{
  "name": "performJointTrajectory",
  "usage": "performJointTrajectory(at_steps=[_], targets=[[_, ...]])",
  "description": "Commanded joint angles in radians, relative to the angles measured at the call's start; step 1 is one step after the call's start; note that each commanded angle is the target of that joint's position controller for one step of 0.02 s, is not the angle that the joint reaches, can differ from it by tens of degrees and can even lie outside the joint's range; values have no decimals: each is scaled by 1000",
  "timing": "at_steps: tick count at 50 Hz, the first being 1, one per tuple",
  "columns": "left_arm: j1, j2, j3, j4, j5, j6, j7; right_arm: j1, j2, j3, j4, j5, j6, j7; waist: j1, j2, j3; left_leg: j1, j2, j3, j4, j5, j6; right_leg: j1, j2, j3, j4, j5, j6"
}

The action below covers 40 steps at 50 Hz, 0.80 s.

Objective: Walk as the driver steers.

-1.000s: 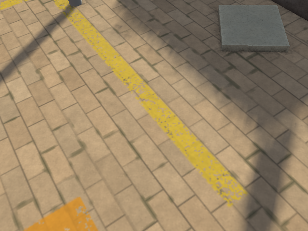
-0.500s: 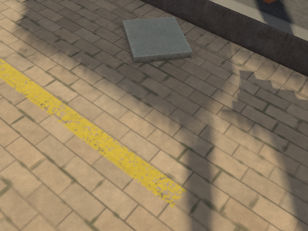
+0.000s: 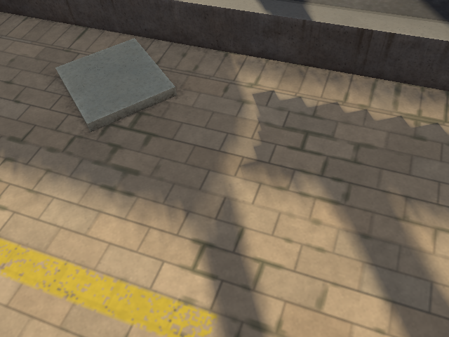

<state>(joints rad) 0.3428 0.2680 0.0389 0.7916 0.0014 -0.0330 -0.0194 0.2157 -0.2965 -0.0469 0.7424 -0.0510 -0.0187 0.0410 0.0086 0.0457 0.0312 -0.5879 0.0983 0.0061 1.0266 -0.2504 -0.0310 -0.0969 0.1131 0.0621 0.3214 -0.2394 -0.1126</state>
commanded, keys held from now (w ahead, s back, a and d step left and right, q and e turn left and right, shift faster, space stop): w+e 0.24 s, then w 0.62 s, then no key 0.14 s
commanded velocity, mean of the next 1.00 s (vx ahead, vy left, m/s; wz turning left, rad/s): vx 0.47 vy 0.00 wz -0.28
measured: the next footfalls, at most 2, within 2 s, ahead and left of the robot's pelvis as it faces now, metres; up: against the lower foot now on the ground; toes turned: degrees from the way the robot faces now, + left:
left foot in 0.26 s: +0.35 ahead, +0.08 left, +0.00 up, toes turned -11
right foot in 0.76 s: +0.55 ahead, -0.19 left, +0.00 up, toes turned -17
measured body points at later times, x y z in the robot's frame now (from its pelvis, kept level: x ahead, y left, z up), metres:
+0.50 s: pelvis +0.29 +0.00 +0.00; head +0.32 +0.01 +0.45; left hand +0.47 +0.24 -0.12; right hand +0.28 -0.27 -0.12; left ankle +0.31 +0.09 -0.75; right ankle +0.26 -0.12 -0.67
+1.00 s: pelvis +0.54 -0.12 +0.00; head +0.57 -0.14 +0.45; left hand +0.64 +0.14 -0.13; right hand +0.56 -0.40 -0.13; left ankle +0.62 +0.01 -0.68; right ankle +0.51 -0.18 -0.75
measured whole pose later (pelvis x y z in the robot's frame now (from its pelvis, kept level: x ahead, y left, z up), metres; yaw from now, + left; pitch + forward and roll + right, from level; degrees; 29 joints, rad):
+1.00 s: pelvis +0.54 -0.12 +0.00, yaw -15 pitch +0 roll +0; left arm 0.33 0.25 0.02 0.93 0.01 -0.08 0.00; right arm 0.23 -0.28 -0.04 0.86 -0.02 -0.03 0.02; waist 0.01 0.04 0.06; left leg -0.54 0.06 0.00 0.98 -0.26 0.02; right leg -0.13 0.06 -0.07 0.29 -0.17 -0.09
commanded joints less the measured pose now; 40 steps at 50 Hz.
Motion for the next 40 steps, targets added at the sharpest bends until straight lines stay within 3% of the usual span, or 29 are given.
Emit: performJointTrajectory(at_steps=[1,6,8,10,12,13,14,15,16,17,18,20,21,24,27,29,31,35,36,37,38,39,40], targets=[[43,172,47,-36,-4,-24,10,-73,-77,-17,-82,2,3,-2,7,-105,20,-153,-12,15,-59,78,-23,58,-234,234,-123,386,-135],[127,161,44,-8,5,-30,20,-256,-34,8,-141,15,-4,7,61,-125,35,-117,-70,25,-304,218,-10,87,-212,237,-75,516,-117],[149,172,46,-1,7,-31,27,-295,-42,10,-159,22,-5,6,71,-126,33,-54,-93,21,-364,229,13,97,-234,273,-55,581,-105],[116,191,50,-8,7,-29,34,-244,-61,5,-150,23,-9,-3,32,-127,25,73,-113,7,-432,196,41,88,-246,294,-20,645,-77],[66,216,56,-18,9,-31,30,-50,-110,-16,-90,24,-18,-26,-55,-116,-65,356,-164,26,-479,105,75,48,-206,271,177,853,-35],[48,217,54,-9,5,-35,25,99,-151,-31,-58,19,-36,-45,-137,-75,-135,556,-111,-2,-535,115,103,-28,-159,235,382,794,-11],[78,122,29,-32,5,-46,20,255,-214,-45,-51,-4,-45,-66,-171,31,-289,770,131,-252,-558,-123,148,-146,-98,169,672,444,2],[205,58,19,-46,-18,-39,18,206,-280,-58,-52,-15,-41,-63,-65,270,-341,887,350,-761,-711,-145,271,-428,70,87,927,-298,36],[169,135,25,-14,24,-31,25,134,-189,-47,-56,16,-35,-51,-46,115,-227,754,307,-788,-751,-231,275,-489,-16,104,984,-220,23],[106,136,28,-7,26,-27,16,66,-108,-29,-60,24,-38,-45,-31,25,-111,621,267,-614,-761,-204,266,-478,-53,90,962,-127,25],[55,123,23,-12,29,-25,10,42,-66,-18,-49,20,-43,-39,-27,-27,-55,539,215,-484,-777,-93,250,-466,-79,76,920,-91,27],[45,109,20,-5,33,-11,-6,57,-36,-7,-14,24,-58,-41,-8,42,-32,454,138,-304,-816,47,219,-417,-111,63,855,-69,36],[39,97,17,-5,35,-6,-11,77,-40,-7,4,27,-69,-38,-5,61,-29,441,129,-267,-826,118,223,-409,-107,57,839,-62,40],[-40,78,9,-23,43,0,-19,124,-56,-10,43,37,-94,-29,-1,37,0,447,132,-192,-869,211,243,-483,-122,50,760,-26,55],[-193,52,-13,-76,48,-3,-33,138,-73,-14,70,40,-90,-22,-9,12,39,441,107,-106,-899,293,237,-529,-165,-26,566,80,84],[-271,28,-30,-95,40,-9,-41,157,-75,-13,87,44,-87,-18,-30,32,31,414,68,-36,-891,346,213,-447,-165,-83,415,160,91],[-320,43,-30,-102,26,-11,-38,199,-103,-18,109,44,-87,-18,-52,32,29,422,81,-32,-886,393,194,-375,-153,-114,341,195,87],[-308,84,-17,-97,34,-19,-19,225,-123,-20,145,43,-72,-26,-27,42,22,547,126,-33,-781,577,169,-305,-122,-124,244,114,42],[-232,94,-8,-69,40,-26,-14,224,-124,-20,152,44,-65,-29,8,38,-15,571,112,-14,-671,679,157,-218,-95,-134,195,96,26],[-107,106,0,-28,54,-33,-7,232,-114,-15,159,43,-57,-31,61,15,-96,541,71,30,-489,707,148,-53,-73,-143,140,67,-1],[63,182,23,10,77,-41,8,230,-99,-7,126,39,-59,-34,125,-73,-199,394,33,53,-218,494,132,168,-240,42,96,-47,-57],[113,286,50,18,78,-35,22,321,19,18,87,54,-60,-28,77,-310,-295,39,-134,96,131,-177,90,404,-537,533,2,-136,-178],[91,249,47,20,26,-26,21,274,-91,-10,106,28,-52,-41,90,-194,-256,-70,-127,-34,233,-260,104,342,-528,620,-57,-158,-199]])
Velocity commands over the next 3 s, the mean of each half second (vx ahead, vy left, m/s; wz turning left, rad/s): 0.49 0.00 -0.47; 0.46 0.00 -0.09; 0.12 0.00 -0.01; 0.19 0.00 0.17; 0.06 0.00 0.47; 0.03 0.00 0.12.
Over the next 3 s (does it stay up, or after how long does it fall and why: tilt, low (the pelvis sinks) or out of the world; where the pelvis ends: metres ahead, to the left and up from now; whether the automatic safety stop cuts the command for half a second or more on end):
stays up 0.82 -0.15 0.00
